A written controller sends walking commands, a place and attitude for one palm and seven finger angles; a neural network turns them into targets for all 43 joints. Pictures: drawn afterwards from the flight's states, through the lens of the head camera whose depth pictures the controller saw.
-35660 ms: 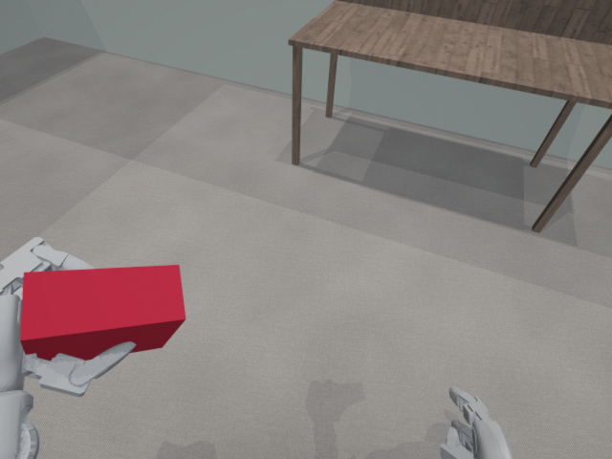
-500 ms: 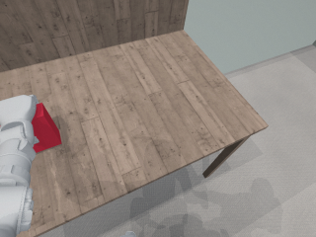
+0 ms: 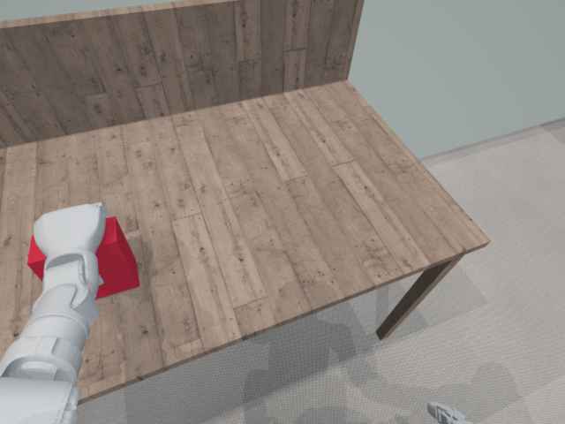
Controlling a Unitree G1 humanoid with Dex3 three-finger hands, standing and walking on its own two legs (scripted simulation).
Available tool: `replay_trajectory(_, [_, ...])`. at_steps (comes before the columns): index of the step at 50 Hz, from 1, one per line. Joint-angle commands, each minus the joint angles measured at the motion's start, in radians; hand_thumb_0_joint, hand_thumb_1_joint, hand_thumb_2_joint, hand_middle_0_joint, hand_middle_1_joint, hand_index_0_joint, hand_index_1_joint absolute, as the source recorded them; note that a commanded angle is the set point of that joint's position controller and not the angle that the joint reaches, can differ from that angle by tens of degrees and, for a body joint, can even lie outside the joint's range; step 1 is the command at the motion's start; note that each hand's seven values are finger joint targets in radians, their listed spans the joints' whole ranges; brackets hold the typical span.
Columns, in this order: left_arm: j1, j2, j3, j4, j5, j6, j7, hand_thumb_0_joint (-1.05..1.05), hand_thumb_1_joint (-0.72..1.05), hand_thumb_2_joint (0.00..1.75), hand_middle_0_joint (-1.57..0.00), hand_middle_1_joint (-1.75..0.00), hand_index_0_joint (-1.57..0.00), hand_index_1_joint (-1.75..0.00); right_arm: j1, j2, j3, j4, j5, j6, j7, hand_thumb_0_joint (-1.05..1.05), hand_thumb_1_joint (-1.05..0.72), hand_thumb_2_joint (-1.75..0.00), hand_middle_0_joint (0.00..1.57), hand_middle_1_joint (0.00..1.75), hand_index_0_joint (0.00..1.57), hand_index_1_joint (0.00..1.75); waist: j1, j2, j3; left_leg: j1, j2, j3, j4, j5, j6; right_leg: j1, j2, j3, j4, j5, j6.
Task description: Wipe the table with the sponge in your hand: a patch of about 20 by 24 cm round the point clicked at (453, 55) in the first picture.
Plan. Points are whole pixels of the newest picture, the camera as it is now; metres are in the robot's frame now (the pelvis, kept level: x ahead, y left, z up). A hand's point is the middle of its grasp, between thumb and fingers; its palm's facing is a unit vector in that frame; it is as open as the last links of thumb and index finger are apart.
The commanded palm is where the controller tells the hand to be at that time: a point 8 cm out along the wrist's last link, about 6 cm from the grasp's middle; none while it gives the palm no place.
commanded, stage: wipe back along the first lane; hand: left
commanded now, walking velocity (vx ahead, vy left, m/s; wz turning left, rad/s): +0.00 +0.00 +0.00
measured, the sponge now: (94, 270) +0.35 +0.34 -0.05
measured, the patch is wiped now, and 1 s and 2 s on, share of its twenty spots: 1.00 1.00 1.00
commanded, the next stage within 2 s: lift the sponge slowly off the table in 1.16 s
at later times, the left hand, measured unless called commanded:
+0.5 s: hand (88, 272) +0.32 +0.31 -0.01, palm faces -0.07 -0.01 -1.00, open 9.9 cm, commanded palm +0.28 +0.29 +0.02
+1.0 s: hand (90, 303) +0.28 +0.29 -0.01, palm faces -0.05 -0.04 -1.00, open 9.9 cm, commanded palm +0.22 +0.26 +0.02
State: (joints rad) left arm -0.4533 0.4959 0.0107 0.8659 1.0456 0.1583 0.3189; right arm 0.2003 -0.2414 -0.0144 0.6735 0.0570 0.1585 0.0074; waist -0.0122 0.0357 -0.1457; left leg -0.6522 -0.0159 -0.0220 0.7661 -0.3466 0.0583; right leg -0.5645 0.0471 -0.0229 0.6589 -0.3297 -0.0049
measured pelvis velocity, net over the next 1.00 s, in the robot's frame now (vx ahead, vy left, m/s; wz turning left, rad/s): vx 0.02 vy -0.01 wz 0.00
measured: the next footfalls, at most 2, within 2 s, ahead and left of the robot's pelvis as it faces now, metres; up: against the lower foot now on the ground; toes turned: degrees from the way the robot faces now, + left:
none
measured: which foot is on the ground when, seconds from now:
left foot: down 0.00-1.00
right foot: down 0.00-1.00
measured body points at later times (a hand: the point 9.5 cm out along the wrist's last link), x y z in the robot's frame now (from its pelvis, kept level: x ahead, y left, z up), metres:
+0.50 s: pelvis +0.01 -0.01 +0.00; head +0.04 -0.01 +0.45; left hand +0.32 +0.31 +0.05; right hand +0.14 -0.26 -0.11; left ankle +0.01 +0.08 -0.71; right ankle -0.01 -0.13 -0.71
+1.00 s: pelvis +0.02 -0.01 +0.00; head +0.03 -0.02 +0.45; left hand +0.27 +0.29 +0.05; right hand +0.21 -0.24 -0.09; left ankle +0.01 +0.08 -0.71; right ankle -0.01 -0.13 -0.71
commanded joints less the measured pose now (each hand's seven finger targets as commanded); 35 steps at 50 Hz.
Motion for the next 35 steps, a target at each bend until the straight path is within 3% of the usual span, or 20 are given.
replay_trajectory(1, [-0.104, 0.126, -0.006, -0.031, 0.010, -0.006, -0.023, 0.00, 0.10, 1.30, -1.20, -1.60, -1.20, -1.60, 0.013, -0.167, -0.058, -0.093, 0.003, -0.023, -0.016, 0.00, -0.90, -0.90, 0.20, 0.30, 0.20, 0.30, -0.001, 0.000, -0.185, 0.215, 0.017, -0.047, -0.100, 0.217, -0.020, 0.012, 0.026, -0.018, -0.065, 0.147, -0.074])
replay_trajectory(2, [-0.086, 0.133, 0.015, -0.042, 0.002, -0.009, -0.019, 0.00, 0.10, 1.30, -1.20, -1.60, -1.20, -1.60, 0.005, -0.167, -0.058, -0.097, 0.003, -0.026, -0.016, 0.00, -0.90, -0.90, 0.20, 0.30, 0.20, 0.30, 0.012, 0.017, -0.203, 0.222, 0.020, -0.051, -0.102, 0.232, -0.021, 0.018, 0.028, -0.014, -0.062, 0.152, -0.078])
replay_trajectory(3, [-0.076, 0.119, -0.002, -0.049, 0.000, -0.007, -0.017, 0.00, 0.10, 1.30, -1.20, -1.60, -1.20, -1.60, 0.011, -0.167, -0.059, -0.096, 0.002, -0.026, -0.015, 0.00, -0.90, -0.90, 0.20, 0.30, 0.20, 0.30, 0.008, 0.021, -0.212, 0.228, 0.018, -0.047, -0.093, 0.241, -0.021, 0.019, 0.029, -0.015, -0.057, 0.166, -0.077])
replay_trajectory(5, [-0.028, 0.109, 0.004, -0.057, -0.010, 0.001, -0.011, 0.00, 0.10, 1.30, -1.20, -1.60, -1.20, -1.60, 0.009, -0.166, -0.062, -0.098, 0.002, -0.026, -0.014, 0.00, -0.90, -0.90, 0.20, 0.30, 0.20, 0.30, 0.008, -0.019, -0.225, 0.213, 0.017, -0.038, -0.082, 0.253, -0.018, 0.042, 0.028, -0.012, -0.056, 0.201, -0.073])
replay_trajectory(7, [0.010, 0.117, 0.023, -0.087, -0.033, 0.010, -0.011, 0.00, 0.10, 1.30, -1.20, -1.60, -1.20, -1.60, -0.010, -0.167, -0.059, -0.109, 0.006, -0.029, -0.013, 0.00, -0.90, -0.90, 0.20, 0.30, 0.20, 0.30, 0.023, -0.010, -0.231, 0.198, 0.017, -0.040, -0.088, 0.256, -0.018, 0.068, 0.027, -0.006, -0.053, 0.211, -0.075])
replay_trajectory(9, [0.010, 0.114, 0.008, -0.096, -0.036, 0.027, -0.010, 0.00, 0.10, 1.30, -1.20, -1.60, -1.20, -1.60, -0.006, -0.171, -0.059, -0.104, 0.006, -0.029, -0.016, 0.00, -0.90, -0.90, 0.20, 0.30, 0.20, 0.30, 0.007, -0.037, -0.207, 0.191, 0.016, -0.034, -0.086, 0.239, -0.014, 0.070, 0.026, -0.010, -0.055, 0.211, -0.068])
replay_trajectory(12, [0.079, 0.100, 0.013, -0.129, -0.046, 0.041, -0.020, 0.00, 0.10, 1.30, -1.20, -1.60, -1.20, -1.60, -0.029, -0.168, -0.058, -0.113, 0.011, -0.035, -0.015, 0.00, -0.90, -0.90, 0.20, 0.30, 0.20, 0.30, 0.024, -0.031, -0.202, 0.191, 0.016, -0.038, -0.097, 0.253, -0.015, 0.088, 0.024, -0.006, -0.059, 0.221, -0.072])
replay_trajectory(14, [0.111, 0.050, -0.037, -0.170, -0.052, 0.051, -0.027, 0.00, 0.10, 1.30, -1.20, -1.60, -1.20, -1.60, -0.032, -0.165, -0.059, -0.123, 0.012, -0.039, -0.014, 0.00, -0.90, -0.90, 0.20, 0.30, 0.20, 0.30, 0.015, -0.031, -0.193, 0.206, 0.015, -0.034, -0.096, 0.245, -0.013, 0.083, 0.026, -0.014, -0.061, 0.210, -0.068])
replay_trajectory(16, [0.156, 0.080, -0.005, -0.168, -0.055, 0.062, -0.028, 0.00, 0.10, 1.30, -1.20, -1.60, -1.20, -1.60, -0.038, -0.168, -0.056, -0.122, 0.013, -0.041, -0.016, 0.00, -0.90, -0.90, 0.20, 0.30, 0.20, 0.30, 0.023, -0.055, -0.178, 0.192, 0.012, -0.034, -0.101, 0.234, -0.013, 0.097, 0.025, -0.007, -0.066, 0.217, -0.068])
replay_trajectory(19, [0.169, 0.028, -0.043, -0.222, -0.064, 0.068, -0.032, 0.00, 0.10, 1.30, -1.20, -1.60, -1.20, -1.60, -0.054, -0.162, -0.057, -0.130, 0.015, -0.049, -0.015, 0.00, -0.90, -0.90, 0.20, 0.30, 0.20, 0.30, 0.021, -0.040, -0.166, 0.217, 0.016, -0.038, -0.106, 0.237, -0.013, 0.084, 0.025, -0.014, -0.068, 0.207, -0.068])
replay_trajectory(22, [0.235, 0.057, 0.001, -0.252, -0.075, 0.075, -0.034, 0.00, 0.10, 1.30, -1.20, -1.60, -1.20, -1.60, -0.074, -0.161, -0.054, -0.139, 0.016, -0.055, -0.017, 0.00, -0.90, -0.90, 0.20, 0.30, 0.20, 0.30, 0.042, -0.052, -0.178, 0.211, 0.012, -0.037, -0.113, 0.250, -0.014, 0.125, 0.023, -0.002, -0.070, 0.237, -0.069])
replay_trajectory(24, [0.219, 0.039, -0.027, -0.274, -0.069, 0.081, -0.034, 0.00, 0.10, 1.30, -1.20, -1.60, -1.20, -1.60, -0.076, -0.160, -0.053, -0.139, 0.015, -0.056, -0.019, 0.00, -0.90, -0.90, 0.20, 0.30, 0.20, 0.30, 0.026, -0.045, -0.147, 0.217, 0.011, -0.034, -0.112, 0.240, -0.015, 0.106, 0.023, -0.009, -0.070, 0.230, -0.066])
replay_trajectory(25, [0.254, 0.019, -0.036, -0.280, -0.073, 0.085, -0.034, 0.00, 0.10, 1.30, -1.20, -1.60, -1.20, -1.60, -0.079, -0.156, -0.054, -0.143, 0.013, -0.059, -0.019, 0.00, -0.90, -0.90, 0.20, 0.30, 0.20, 0.30, 0.030, -0.054, -0.146, 0.221, 0.011, -0.032, -0.112, 0.247, -0.013, 0.115, 0.024, -0.010, -0.072, 0.237, -0.067])
replay_trajectory(27, [0.293, 0.052, 0.003, -0.305, -0.069, 0.088, -0.036, 0.00, 0.10, 1.30, -1.20, -1.60, -1.20, -1.60, -0.096, -0.158, -0.051, -0.148, 0.014, -0.062, -0.017, 0.00, -0.90, -0.90, 0.20, 0.30, 0.20, 0.30, 0.049, -0.042, -0.162, 0.231, 0.010, -0.036, -0.114, 0.286, -0.018, 0.135, 0.023, 0.000, -0.068, 0.274, -0.071])
replay_trajectory(28, [0.306, 0.006, -0.041, -0.330, -0.077, 0.087, -0.038, 0.00, 0.10, 1.30, -1.20, -1.60, -1.20, -1.60, -0.094, -0.151, -0.050, -0.158, 0.012, -0.063, -0.017, 0.00, -0.90, -0.90, 0.20, 0.30, 0.20, 0.30, 0.039, -0.034, -0.153, 0.235, 0.010, -0.032, -0.111, 0.286, -0.016, 0.137, 0.024, -0.009, -0.063, 0.274, -0.069])
replay_trajectory(29, [0.307, 0.018, -0.029, -0.335, -0.067, 0.089, -0.036, 0.00, 0.10, 1.30, -1.20, -1.60, -1.20, -1.60, -0.094, -0.154, -0.053, -0.154, 0.012, -0.064, -0.015, 0.00, -0.90, -0.90, 0.20, 0.30, 0.20, 0.30, 0.038, -0.055, -0.158, 0.241, 0.010, -0.038, -0.105, 0.300, -0.017, 0.131, 0.024, -0.008, -0.062, 0.289, -0.068])
replay_trajectory(30, [0.342, -0.010, -0.051, -0.336, -0.068, 0.095, -0.038, 0.00, 0.10, 1.30, -1.20, -1.60, -1.20, -1.60, -0.103, -0.149, -0.050, -0.161, 0.013, -0.066, -0.014, 0.00, -0.90, -0.90, 0.20, 0.30, 0.20, 0.30, 0.041, -0.050, -0.140, 0.240, 0.008, -0.034, -0.108, 0.295, -0.018, 0.129, 0.023, -0.007, -0.066, 0.285, -0.068])
replay_trajectory(32, [0.338, 0.006, -0.027, -0.372, -0.075, 0.102, -0.037, 0.00, 0.10, 1.30, -1.20, -1.60, -1.20, -1.60, -0.124, -0.150, -0.048, -0.166, 0.014, -0.067, -0.016, 0.00, -0.90, -0.90, 0.20, 0.30, 0.20, 0.30, 0.049, -0.053, -0.143, 0.245, 0.009, -0.038, -0.117, 0.291, -0.018, 0.138, 0.024, 0.001, -0.071, 0.284, -0.071])
replay_trajectory(35, [0.354, 0.000, -0.041, -0.390, -0.070, 0.113, -0.037, 0.00, 0.10, 1.30, -1.20, -1.60, -1.20, -1.60, -0.124, -0.147, -0.046, -0.171, 0.013, -0.067, -0.019, 0.00, -0.90, -0.90, 0.20, 0.30, 0.20, 0.30, 0.044, -0.050, -0.131, 0.248, 0.007, -0.037, -0.117, 0.288, -0.019, 0.141, 0.023, -0.008, -0.067, 0.278, -0.069])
